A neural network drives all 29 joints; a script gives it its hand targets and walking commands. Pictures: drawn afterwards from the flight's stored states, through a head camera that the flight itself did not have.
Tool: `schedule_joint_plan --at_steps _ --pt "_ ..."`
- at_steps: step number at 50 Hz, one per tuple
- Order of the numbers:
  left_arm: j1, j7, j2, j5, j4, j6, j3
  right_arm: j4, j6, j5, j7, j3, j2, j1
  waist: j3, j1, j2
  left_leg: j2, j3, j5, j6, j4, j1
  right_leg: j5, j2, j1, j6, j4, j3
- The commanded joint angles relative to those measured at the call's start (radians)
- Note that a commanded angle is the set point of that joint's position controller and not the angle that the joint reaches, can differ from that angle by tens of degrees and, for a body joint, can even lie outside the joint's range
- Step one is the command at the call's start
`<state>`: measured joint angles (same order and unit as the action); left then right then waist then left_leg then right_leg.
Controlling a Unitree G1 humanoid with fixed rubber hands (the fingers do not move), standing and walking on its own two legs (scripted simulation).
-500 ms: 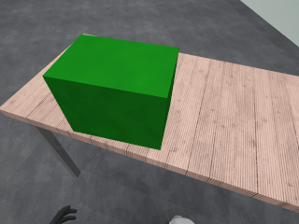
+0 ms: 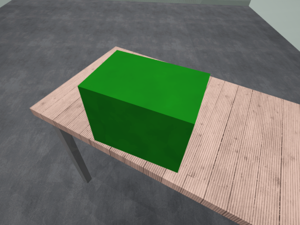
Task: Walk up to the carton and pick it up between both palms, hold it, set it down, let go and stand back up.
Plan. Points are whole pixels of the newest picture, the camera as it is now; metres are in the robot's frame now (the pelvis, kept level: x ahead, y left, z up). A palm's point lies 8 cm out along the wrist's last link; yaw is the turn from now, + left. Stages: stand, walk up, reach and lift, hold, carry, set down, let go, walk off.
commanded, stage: walk up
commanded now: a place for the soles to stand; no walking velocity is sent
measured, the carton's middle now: (146, 110) +0.44 +0.03 +0.07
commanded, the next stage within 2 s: none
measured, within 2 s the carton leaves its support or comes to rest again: neither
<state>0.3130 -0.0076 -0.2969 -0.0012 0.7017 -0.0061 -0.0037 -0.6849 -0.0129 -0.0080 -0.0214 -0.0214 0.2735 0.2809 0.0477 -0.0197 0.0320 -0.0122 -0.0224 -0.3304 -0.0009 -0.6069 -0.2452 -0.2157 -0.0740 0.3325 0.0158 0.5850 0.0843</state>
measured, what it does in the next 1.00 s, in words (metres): steps on the spot: left foot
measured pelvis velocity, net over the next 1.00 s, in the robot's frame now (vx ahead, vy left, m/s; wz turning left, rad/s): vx -0.02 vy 0.10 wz -0.05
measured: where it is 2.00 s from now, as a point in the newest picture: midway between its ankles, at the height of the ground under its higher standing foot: outside the picture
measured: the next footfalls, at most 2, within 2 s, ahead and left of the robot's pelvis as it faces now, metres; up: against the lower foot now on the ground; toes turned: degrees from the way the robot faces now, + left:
left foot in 0.98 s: +0.06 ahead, +0.24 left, +0.00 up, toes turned -1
right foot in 1.32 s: +0.03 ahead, +0.09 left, +0.00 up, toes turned -15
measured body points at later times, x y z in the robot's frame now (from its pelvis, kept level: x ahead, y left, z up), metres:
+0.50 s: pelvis +0.01 +0.00 +0.00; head +0.02 +0.00 +0.45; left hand +0.13 +0.27 -0.10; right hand +0.12 -0.26 -0.11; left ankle +0.00 +0.12 -0.73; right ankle +0.06 -0.13 -0.73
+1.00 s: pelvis -0.02 +0.10 -0.02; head +0.04 +0.09 +0.42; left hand +0.02 +0.41 -0.13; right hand +0.12 -0.18 -0.13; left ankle +0.02 +0.24 -0.73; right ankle +0.06 -0.13 -0.72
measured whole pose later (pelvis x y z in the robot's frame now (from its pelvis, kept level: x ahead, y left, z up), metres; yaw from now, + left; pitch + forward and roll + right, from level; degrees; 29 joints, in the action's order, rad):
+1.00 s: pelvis -0.02 +0.10 -0.02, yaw -3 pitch -2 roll -2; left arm 0.41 0.08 -0.34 -0.08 0.73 0.00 -0.08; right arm -0.62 -0.08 0.06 -0.08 -0.06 0.31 0.17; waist 0.18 -0.01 -0.03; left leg -0.08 0.02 -0.39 0.01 -0.79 -0.38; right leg -0.24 -0.14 0.43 0.04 0.68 -0.05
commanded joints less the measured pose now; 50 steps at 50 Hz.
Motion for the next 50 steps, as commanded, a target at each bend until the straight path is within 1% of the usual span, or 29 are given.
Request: schedule_joint_plan --at_steps 1,5,9,12,15,20,31,33,34,35,36,37,38,39,40,41,42,44,46,47,48,49,50 --pt "-0.027 0.007 -0.131 0.002 -0.1 0.033 -0.037 0.077 0.02 -0.002 0.0 -0.036 0.134 0.004 -0.037 0.021 -0.098 -0.099 0.122 0.11 0.064 0.172 -0.06 0.034 -0.051 -0.083 -0.041 -0.106 -0.104" --pt "-0.009 0.007 -0.13 0.001 -0.096 0.035 -0.033 0.08 0.019 -0.002 0.002 -0.033 0.14 0.0 -0.063 0.02 -0.052 -0.094 0.108 0.189 0.057 0.146 -0.016 0.114 -0.063 -0.09 -0.046 -0.112 -0.1" --pt "-0.011 0.007 -0.13 0.003 -0.098 0.033 -0.033 0.077 0.017 -0.001 0.004 -0.031 0.143 -0.01 -0.07 0.018 -0.026 -0.091 0.109 0.198 0.051 0.148 -0.013 0.126 -0.069 -0.102 -0.052 -0.112 -0.099" --pt "-0.012 0.007 -0.127 0.003 -0.099 0.032 -0.033 0.074 0.018 -0.001 0.005 -0.03 0.143 -0.015 -0.067 0.014 -0.024 -0.088 0.106 0.208 0.047 0.149 -0.02 0.14 -0.073 -0.112 -0.053 -0.111 -0.096" --pt "-0.018 0.007 -0.129 0.003 -0.099 0.031 -0.034 0.068 0.019 0.001 0.005 -0.028 0.139 -0.009 -0.074 0.011 -0.009 -0.089 0.108 0.209 0.043 0.152 -0.022 0.137 -0.076 -0.124 -0.056 -0.109 -0.098" --pt "-0.031 0.008 -0.127 0.002 -0.097 0.028 -0.035 0.061 0.02 0.0 0.004 -0.027 0.136 -0.008 -0.061 0.011 -0.021 -0.086 0.107 0.199 0.041 0.167 -0.036 0.128 -0.075 -0.13 -0.054 -0.109 -0.092" --pt "-0.039 0.009 -0.128 0.001 -0.08 0.027 -0.036 0.041 0.02 0.003 0.001 -0.029 0.139 0.004 -0.035 0.01 -0.038 -0.08 0.107 0.14 0.038 0.194 -0.044 0.06 -0.072 -0.119 -0.051 -0.132 -0.097" --pt "-0.041 0.009 -0.127 0.001 -0.077 0.027 -0.036 0.037 0.02 0.002 0.001 -0.029 0.136 0.009 -0.031 0.014 -0.042 -0.079 0.107 0.124 0.037 0.199 -0.048 0.048 -0.072 -0.117 -0.05 -0.136 -0.097" --pt "0.172 0.053 -0.187 -0.046 -0.038 0.037 -0.084 0.101 -0.014 0.074 -0.023 -0.059 0.22 -0.111 0.024 -0.034 -0.1 -0.027 -0.019 0.022 0.051 -0.016 -0.158 -0.054 -0.161 -0.166 -0.113 -0.185 -0.261" --pt "0.255 0.078 -0.277 -0.06 -0.008 0.035 -0.112 0.126 -0.032 0.095 -0.035 -0.056 0.172 -0.121 0.022 -0.049 0.017 0.009 -0.028 -0.117 0.029 -0.181 -0.288 -0.141 -0.299 -0.233 -0.192 -0.281 -0.483" --pt "0.26 0.098 -0.304 -0.07 -0.002 0.031 -0.124 0.127 -0.047 0.11 -0.038 -0.061 0.152 -0.096 0.036 -0.051 0.052 -0.022 0.021 -0.241 0.023 -0.334 -0.351 -0.16 -0.388 -0.231 -0.261 -0.323 -0.591" --pt "0.228 0.111 -0.292 -0.076 -0.01 0.032 -0.124 0.126 -0.057 0.112 -0.037 -0.063 0.136 -0.075 0.038 -0.026 0.046 -0.059 0.06 -0.219 0.023 -0.421 -0.378 -0.145 -0.404 -0.213 -0.284 -0.322 -0.594" --pt "0.196 0.118 -0.268 -0.077 -0.025 0.037 -0.119 0.133 -0.058 0.105 -0.037 -0.058 0.123 -0.077 0.033 -0.007 0.04 -0.082 0.083 -0.18 0.021 -0.464 -0.379 -0.109 -0.378 -0.194 -0.275 -0.307 -0.554" --pt "0.166 0.12 -0.243 -0.08 -0.037 0.043 -0.117 0.144 -0.058 0.098 -0.039 -0.056 0.116 -0.084 0.024 0.011 0.051 -0.104 0.105 -0.141 0.018 -0.474 -0.363 -0.099 -0.342 -0.163 -0.254 -0.297 -0.499" --pt "0.133 0.119 -0.226 -0.082 -0.046 0.047 -0.116 0.147 -0.059 0.093 -0.042 -0.056 0.111 -0.085 0.015 0.024 0.063 -0.111 0.106 -0.111 0.012 -0.459 -0.336 -0.109 -0.301 -0.128 -0.234 -0.292 -0.446" --pt "0.11 0.115 -0.219 -0.084 -0.052 0.05 -0.117 0.148 -0.062 0.09 -0.046 -0.057 0.108 -0.085 0.001 0.033 0.076 -0.106 0.094 -0.1 0.004 -0.451 -0.309 -0.128 -0.271 -0.098 -0.222 -0.29 -0.411" --pt "0.092 0.112 -0.22 -0.086 -0.055 0.051 -0.12 0.15 -0.067 0.086 -0.05 -0.056 0.101 -0.084 -0.011 0.039 0.111 -0.106 0.089 -0.106 -0.001 -0.431 -0.28 -0.132 -0.256 -0.08 -0.217 -0.286 -0.386" --pt "0.076 0.107 -0.232 -0.088 -0.061 0.051 -0.128 0.156 -0.072 0.074 -0.056 -0.055 0.101 -0.087 -0.031 0.041 0.156 -0.108 0.08 -0.139 -0.001 -0.372 -0.218 -0.149 -0.249 -0.037 -0.221 -0.273 -0.369" --pt "0.074 0.101 -0.245 -0.089 -0.063 0.046 -0.137 0.15 -0.07 0.065 -0.06 -0.055 0.103 -0.073 -0.049 0.045 0.18 -0.099 0.065 -0.141 0.011 -0.286 -0.141 -0.164 -0.242 0.009 -0.215 -0.24 -0.353" --pt "0.062 0.098 -0.249 -0.089 -0.067 0.041 -0.139 0.138 -0.067 0.06 -0.063 -0.056 0.103 -0.042 -0.059 0.062 0.18 -0.085 0.05 -0.115 0.022 -0.213 -0.06 -0.177 -0.222 0.056 -0.196 -0.213 -0.326" --pt "0.031 0.093 -0.247 -0.084 -0.076 0.033 -0.137 0.11 -0.061 0.055 -0.065 -0.059 0.105 0.031 -0.075 0.106 0.144 -0.061 0.02 -0.03 0.039 -0.077 0.093 -0.213 -0.175 0.158 -0.152 -0.148 -0.255" --pt "0.03 0.089 -0.203 -0.077 -0.085 0.026 -0.122 0.074 -0.052 0.06 -0.063 -0.074 0.135 0.13 -0.106 0.157 0.013 -0.038 0.021 0.033 0.055 0.027 0.272 -0.312 -0.076 0.284 -0.102 0.017 -0.168" --pt "0.077 0.083 -0.089 -0.062 -0.097 0.019 -0.087 0.074 -0.042 0.065 -0.058 -0.1 0.224 0.142 -0.087 0.171 -0.288 -0.152 0.203 -0.135 0.082 0.21 0.246 -0.43 0.081 0.373 -0.046 0.282 -0.054"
